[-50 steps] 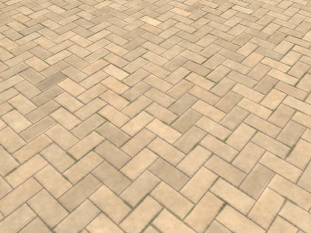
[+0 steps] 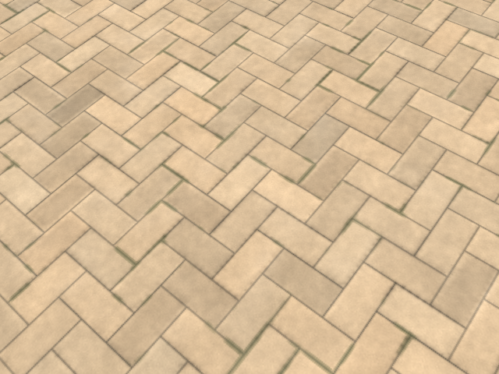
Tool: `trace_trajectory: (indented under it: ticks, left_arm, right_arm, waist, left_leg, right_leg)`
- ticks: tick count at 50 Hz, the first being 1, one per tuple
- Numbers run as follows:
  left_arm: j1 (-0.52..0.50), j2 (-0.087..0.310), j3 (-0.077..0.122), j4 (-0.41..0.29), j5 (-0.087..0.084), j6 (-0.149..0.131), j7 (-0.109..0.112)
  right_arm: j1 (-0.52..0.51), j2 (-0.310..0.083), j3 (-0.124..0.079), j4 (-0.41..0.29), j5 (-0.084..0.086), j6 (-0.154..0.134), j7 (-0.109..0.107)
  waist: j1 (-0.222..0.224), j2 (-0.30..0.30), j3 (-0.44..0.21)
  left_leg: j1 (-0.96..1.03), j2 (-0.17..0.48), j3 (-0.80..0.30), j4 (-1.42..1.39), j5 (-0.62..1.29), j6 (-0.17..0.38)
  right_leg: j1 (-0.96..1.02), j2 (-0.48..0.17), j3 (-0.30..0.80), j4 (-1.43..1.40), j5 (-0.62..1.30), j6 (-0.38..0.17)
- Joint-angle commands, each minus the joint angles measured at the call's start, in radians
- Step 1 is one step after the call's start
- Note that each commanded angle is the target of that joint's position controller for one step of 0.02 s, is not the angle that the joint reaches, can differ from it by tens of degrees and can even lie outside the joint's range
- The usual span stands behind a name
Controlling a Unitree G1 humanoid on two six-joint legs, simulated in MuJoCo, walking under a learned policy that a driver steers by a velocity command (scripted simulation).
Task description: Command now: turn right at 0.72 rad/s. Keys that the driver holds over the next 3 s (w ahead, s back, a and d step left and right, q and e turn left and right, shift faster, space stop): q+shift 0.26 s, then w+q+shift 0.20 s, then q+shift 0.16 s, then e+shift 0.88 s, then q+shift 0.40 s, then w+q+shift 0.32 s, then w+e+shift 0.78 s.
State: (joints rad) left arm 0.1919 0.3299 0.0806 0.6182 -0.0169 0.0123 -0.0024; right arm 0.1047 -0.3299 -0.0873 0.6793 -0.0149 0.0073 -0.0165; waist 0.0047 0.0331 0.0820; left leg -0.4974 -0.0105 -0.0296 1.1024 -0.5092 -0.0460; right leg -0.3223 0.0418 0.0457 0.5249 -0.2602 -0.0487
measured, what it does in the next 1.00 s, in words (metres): walks ahead: left foot, then right foot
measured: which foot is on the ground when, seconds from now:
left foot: up 0.00-0.50, down 0.52-0.94, up 0.96-1.00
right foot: down 0.00-0.54, up 0.56-0.90, down 0.92-1.00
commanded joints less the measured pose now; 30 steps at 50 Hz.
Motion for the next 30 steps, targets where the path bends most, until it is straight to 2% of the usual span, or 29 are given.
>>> trace_trajectory:
  ticks: [1, 3, 4, 7, 8, 9, 11, 13, 14, 16, 17, 18, 20, 23, 24, 25, 26, 27, 28, 29, 30]
  left_arm:
    - [-0.034, 0.156, 0.041, -0.082, -0.017, 0.006, 0.027]
    - [-0.046, 0.12, 0.022, -0.083, 0.008, 0.011, 0.036]
    - [-0.04, 0.103, 0.013, -0.073, 0.015, 0.009, 0.038]
    - [-0.054, 0.033, -0.022, -0.034, 0.036, 0.004, 0.036]
    - [-0.056, 0.042, -0.022, -0.025, 0.044, 0.002, 0.033]
    - [-0.057, 0.067, -0.016, -0.017, 0.05, 0.0, 0.029]
    - [-0.061, 0.126, 0.004, -0.008, 0.048, 0.008, 0.028]
    - [-0.068, 0.133, 0.01, -0.001, 0.038, 0.017, 0.031]
    - [-0.042, 0.139, 0.016, 0.003, 0.03, 0.018, 0.031]
    - [0.009, 0.148, 0.024, 0.021, 0.012, -0.001, 0.025]
    - [0.014, 0.148, 0.026, 0.026, 0.006, -0.015, 0.023]
    - [0.021, 0.143, 0.028, 0.031, 0.004, -0.029, 0.02]
    - [0.034, 0.138, 0.034, 0.039, 0.007, -0.051, 0.011]
    - [0.022, 0.144, 0.043, 0.039, 0.004, -0.065, -0.008]
    - [-0.016, 0.144, 0.044, 0.034, 0.002, -0.063, -0.014]
    - [-0.077, 0.155, 0.047, 0.025, -0.007, -0.059, -0.015]
    - [-0.083, 0.13, 0.041, 0.018, -0.014, -0.062, -0.011]
    - [-0.124, 0.073, 0.02, -0.05, 0.012, -0.075, -0.005]
    - [-0.155, 0.011, -0.008, -0.094, 0.041, -0.107, -0.007]
    - [-0.165, 0.088, 0.004, -0.084, 0.01, -0.132, -0.023]
    - [-0.164, 0.109, 0.004, -0.076, -0.002, -0.14, -0.031]
  right_arm:
    - [-0.026, -0.086, -0.02, -0.073, 0.005, -0.017, -0.007]
    - [0.033, -0.069, -0.013, -0.033, 0.017, -0.007, -0.002]
    - [0.036, -0.059, -0.008, -0.025, 0.02, -0.004, -0.002]
    - [0.034, -0.011, 0.017, -0.012, 0.021, -0.002, 0.009]
    - [0.025, -0.016, 0.018, -0.015, 0.024, -0.002, 0.013]
    - [0.013, -0.04, 0.013, -0.023, 0.029, -0.001, 0.015]
    - [-0.008, -0.098, -0.003, -0.05, 0.041, 0.004, 0.015]
    - [-0.002, -0.103, -0.007, -0.067, 0.044, 0.007, 0.018]
    - [0.005, -0.09, -0.002, -0.071, 0.048, 0.009, 0.021]
    - [-0.021, -0.072, 0.005, -0.092, 0.058, 0.006, 0.034]
    - [-0.036, -0.069, 0.006, -0.103, 0.06, 0.0, 0.04]
    - [-0.043, -0.064, 0.008, -0.11, 0.061, -0.008, 0.045]
    - [-0.038, -0.049, 0.014, -0.116, 0.067, -0.023, 0.052]
    - [-0.008, -0.038, 0.021, -0.116, 0.073, -0.032, 0.06]
    - [0.026, -0.038, 0.019, -0.109, 0.067, -0.03, 0.061]
    - [0.132, -0.05, 0.006, -0.08, 0.055, -0.03, 0.057]
    - [0.305, -0.129, -0.033, -0.03, 0.043, -0.025, 0.047]
    - [0.474, -0.304, -0.087, -0.025, 0.045, -0.022, 0.025]
    - [0.455, -0.342, -0.076, -0.07, 0.028, -0.042, 0.035]
    - [0.395, -0.243, -0.052, -0.099, 0.031, -0.052, 0.042]
    - [0.348, -0.197, -0.039, -0.112, 0.039, -0.054, 0.038]
  waist:
    - [-0.013, -0.112, -0.204]
    - [-0.013, -0.132, -0.229]
    - [-0.006, -0.136, -0.229]
    - [0.001, -0.162, -0.212]
    - [0.013, -0.179, -0.192]
    - [0.024, -0.188, -0.166]
    - [0.042, -0.188, -0.105]
    - [0.044, -0.169, -0.068]
    - [0.06, -0.158, -0.083]
    - [0.089, -0.157, -0.044]
    - [0.09, -0.163, -0.015]
    - [0.088, -0.154, 0.002]
    - [0.083, -0.128, -0.001]
    - [0.058, -0.103, -0.026]
    - [0.029, -0.083, -0.028]
    - [-0.043, -0.074, -0.073]
    - [-0.116, -0.025, -0.175]
    - [-0.176, 0.233, -0.229]
    - [-0.146, 0.365, -0.313]
    - [-0.148, 0.207, -0.264]
    - [-0.112, 0.104, -0.202]
  left_leg:
    - [-0.187, 0.015, -0.049, 0.059, 0.096, -0.034]
    - [-0.118, 0.014, -0.012, 0.021, 0.154, -0.058]
    - [-0.098, 0.024, -0.003, -0.024, 0.176, -0.063]
    - [0.038, 0.072, 0.005, -0.221, 0.253, -0.057]
    - [0.078, 0.076, 0.013, -0.265, 0.268, -0.051]
    - [0.093, 0.073, 0.022, -0.282, 0.264, -0.044]
    - [0.04, 0.061, 0.031, -0.27, 0.188, -0.032]
    - [-0.017, 0.069, 0.024, -0.263, 0.121, -0.022]
    - [-0.043, 0.075, 0.035, -0.258, 0.112, -0.013]
    - [-0.137, 0.101, 0.027, -0.256, 0.086, 0.022]
    - [-0.188, 0.108, 0.021, -0.267, 0.072, 0.044]
    - [-0.223, 0.116, 0.016, -0.286, 0.065, 0.064]
    - [-0.234, 0.129, 0.024, -0.322, 0.068, 0.099]
    - [-0.129, 0.117, 0.075, -0.375, 0.099, 0.128]
    - [-0.032, 0.087, 0.114, -0.436, 0.135, 0.133]
    - [0.157, 0.01, 0.187, -0.529, 0.214, 0.137]
    - [0.43, -0.047, 0.182, -0.551, 0.284, 0.164]
    - [0.718, 0.179, -0.274, -0.645, 0.372, 0.304]
    - [0.868, 0.334, -0.713, -0.794, 0.48, 0.447]
    - [0.862, 0.349, -0.619, -0.79, 0.523, 0.435]
    - [0.781, 0.313, -0.51, -0.765, 0.587, 0.396]
  right_leg:
    - [0.304, -0.248, 0.262, -0.117, 0.711, -0.185]
    - [0.279, -0.233, 0.199, -0.116, 0.746, -0.181]
    - [0.276, -0.226, 0.175, -0.118, 0.738, -0.175]
    - [0.22, -0.201, 0.093, -0.13, 0.661, -0.148]
    - [0.193, -0.209, 0.085, -0.143, 0.637, -0.152]
    - [0.175, -0.225, 0.091, -0.156, 0.606, -0.162]
    - [0.179, -0.27, 0.121, -0.166, 0.531, -0.186]
    - [0.208, -0.311, 0.147, -0.159, 0.501, -0.201]
    - [0.241, -0.336, 0.17, -0.199, 0.325, -0.206]
    - [0.292, -0.377, 0.259, -0.298, -0.194, -0.204]
    - [0.322, -0.39, 0.287, -0.329, -0.308, -0.195]
    - [0.36, -0.397, 0.286, -0.344, -0.327, -0.183]
    - [0.416, -0.396, 0.232, -0.351, -0.265, -0.161]
    - [0.392, -0.364, 0.104, -0.336, -0.166, -0.132]
    - [0.343, -0.325, 0.019, -0.272, -0.018, -0.109]
    - [0.259, -0.265, -0.092, -0.116, 0.288, -0.068]
    - [0.14, -0.193, -0.202, 0.169, 0.548, -0.008]
    - [-0.249, -0.06, -0.243, 0.611, 0.208, 0.109]
    - [-0.548, 0.076, -0.03, 0.811, -0.36, 0.124]
    - [-0.628, -0.005, 0.058, 0.85, -0.33, 0.099]
    - [-0.613, -0.048, 0.049, 0.783, -0.259, 0.074]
